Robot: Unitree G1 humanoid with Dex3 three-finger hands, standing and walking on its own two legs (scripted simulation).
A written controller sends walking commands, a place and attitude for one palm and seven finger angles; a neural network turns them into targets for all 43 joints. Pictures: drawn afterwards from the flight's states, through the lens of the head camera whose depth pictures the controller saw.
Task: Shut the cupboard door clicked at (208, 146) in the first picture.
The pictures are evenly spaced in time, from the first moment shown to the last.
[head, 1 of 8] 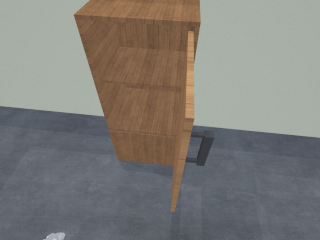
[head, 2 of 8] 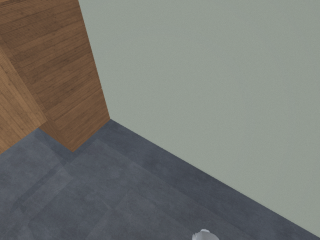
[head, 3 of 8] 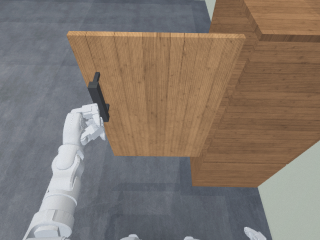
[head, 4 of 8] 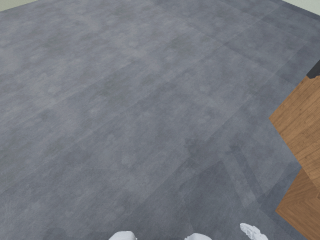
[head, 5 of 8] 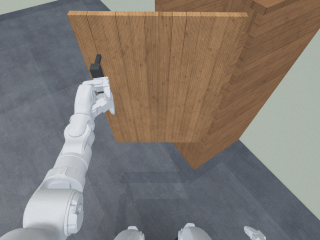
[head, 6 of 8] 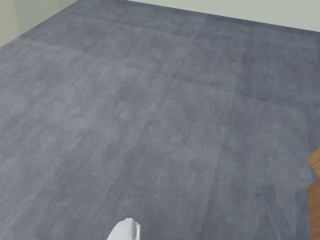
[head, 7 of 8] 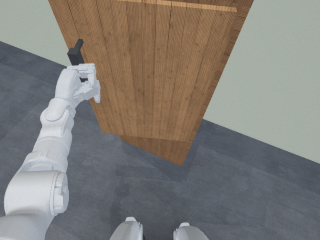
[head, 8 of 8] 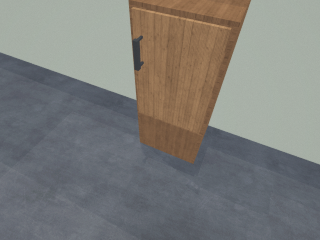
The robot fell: no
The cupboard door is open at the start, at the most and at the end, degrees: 91 91 0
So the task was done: yes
